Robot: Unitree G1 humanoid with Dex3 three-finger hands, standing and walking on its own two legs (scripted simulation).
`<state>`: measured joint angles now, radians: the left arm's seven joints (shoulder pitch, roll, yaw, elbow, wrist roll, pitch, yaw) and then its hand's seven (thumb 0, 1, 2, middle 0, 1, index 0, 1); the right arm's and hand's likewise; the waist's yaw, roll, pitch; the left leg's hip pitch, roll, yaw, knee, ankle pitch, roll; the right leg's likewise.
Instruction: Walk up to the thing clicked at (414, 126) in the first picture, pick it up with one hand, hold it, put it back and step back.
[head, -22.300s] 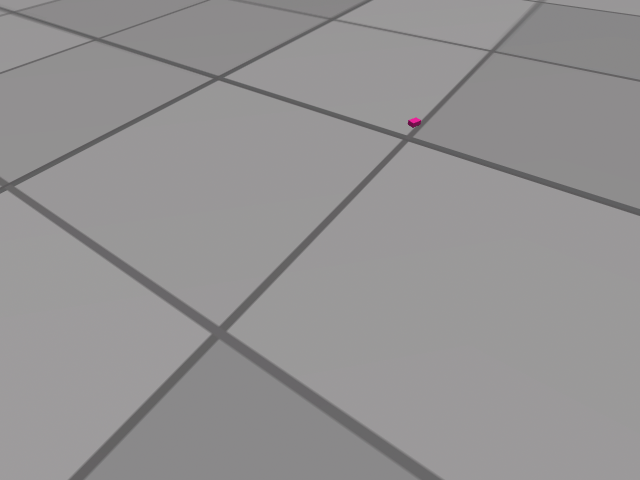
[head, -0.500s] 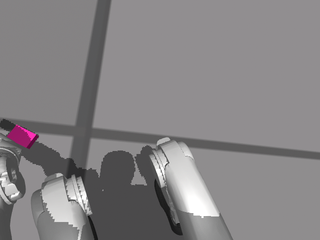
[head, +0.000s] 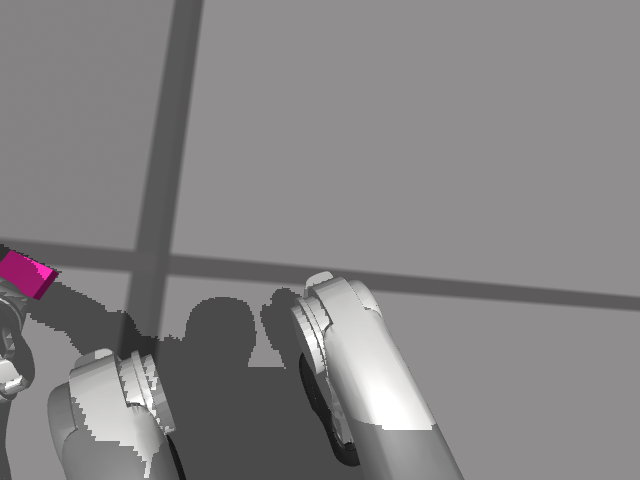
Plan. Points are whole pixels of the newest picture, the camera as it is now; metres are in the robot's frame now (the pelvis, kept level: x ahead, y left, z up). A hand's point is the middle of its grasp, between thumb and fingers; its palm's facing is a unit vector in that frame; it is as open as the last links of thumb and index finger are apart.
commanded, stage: approach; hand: left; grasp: from above
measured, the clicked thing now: (25, 275) +0.46 +0.28 -0.31
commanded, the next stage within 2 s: rest palm in 0.62 s
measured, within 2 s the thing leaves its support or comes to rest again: neither
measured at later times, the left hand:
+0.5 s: hand out of the picture +0.45 +0.27 -0.18, palm faces -0.31 -0.28 -0.91, open 13.3 cm
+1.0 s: hand (0, 264) +0.46 +0.28 -0.22, palm faces -0.27 -0.30 -0.92, open 12.1 cm
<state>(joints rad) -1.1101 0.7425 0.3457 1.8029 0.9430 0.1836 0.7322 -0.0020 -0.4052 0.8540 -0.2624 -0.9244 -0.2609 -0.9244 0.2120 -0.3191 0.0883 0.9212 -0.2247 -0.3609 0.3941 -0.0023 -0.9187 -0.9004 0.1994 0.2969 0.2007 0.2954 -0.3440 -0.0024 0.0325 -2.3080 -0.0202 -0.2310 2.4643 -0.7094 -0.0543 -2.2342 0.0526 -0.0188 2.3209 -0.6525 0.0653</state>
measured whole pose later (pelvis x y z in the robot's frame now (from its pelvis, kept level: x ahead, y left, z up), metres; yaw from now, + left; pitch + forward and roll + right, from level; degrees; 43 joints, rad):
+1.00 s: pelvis +0.00 +0.00 +0.00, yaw -2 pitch +30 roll -13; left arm -1.20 0.82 0.30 1.91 0.90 0.22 0.84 0.00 -0.30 0.93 -0.33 -0.96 -0.32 -0.96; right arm 0.16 -0.38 0.16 0.83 -0.25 -0.39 0.42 0.00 -0.92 -0.90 0.20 0.30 0.20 0.30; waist -0.43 -0.04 0.13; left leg -2.27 -0.01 -0.27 2.48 -0.75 -0.05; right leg -2.18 0.04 -0.06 2.30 -0.67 0.09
